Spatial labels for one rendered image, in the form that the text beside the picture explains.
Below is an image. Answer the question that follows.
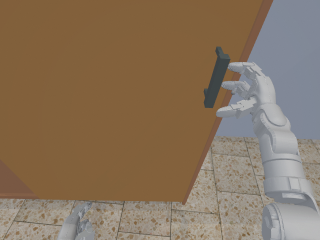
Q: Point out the left robot hand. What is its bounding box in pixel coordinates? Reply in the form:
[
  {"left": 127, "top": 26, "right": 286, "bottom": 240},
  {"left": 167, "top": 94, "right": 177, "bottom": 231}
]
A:
[{"left": 57, "top": 201, "right": 95, "bottom": 240}]

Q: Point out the wardrobe door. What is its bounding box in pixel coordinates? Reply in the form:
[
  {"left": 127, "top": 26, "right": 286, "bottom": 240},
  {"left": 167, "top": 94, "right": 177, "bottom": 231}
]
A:
[
  {"left": 0, "top": 160, "right": 34, "bottom": 194},
  {"left": 0, "top": 0, "right": 263, "bottom": 202}
]

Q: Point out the right robot hand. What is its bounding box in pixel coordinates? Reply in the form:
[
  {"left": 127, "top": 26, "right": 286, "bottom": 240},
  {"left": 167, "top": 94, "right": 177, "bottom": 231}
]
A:
[{"left": 216, "top": 62, "right": 276, "bottom": 119}]

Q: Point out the right robot upper arm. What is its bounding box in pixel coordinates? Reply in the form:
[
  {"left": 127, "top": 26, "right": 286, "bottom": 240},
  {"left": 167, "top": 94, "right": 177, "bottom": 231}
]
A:
[{"left": 261, "top": 202, "right": 320, "bottom": 240}]

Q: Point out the right robot forearm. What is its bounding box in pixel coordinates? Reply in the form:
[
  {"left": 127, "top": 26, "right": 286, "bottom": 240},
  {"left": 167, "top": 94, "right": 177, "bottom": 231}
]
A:
[{"left": 251, "top": 103, "right": 320, "bottom": 216}]

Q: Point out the handle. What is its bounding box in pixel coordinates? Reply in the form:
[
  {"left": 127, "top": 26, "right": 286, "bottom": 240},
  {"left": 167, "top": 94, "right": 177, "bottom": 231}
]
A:
[{"left": 203, "top": 46, "right": 231, "bottom": 108}]

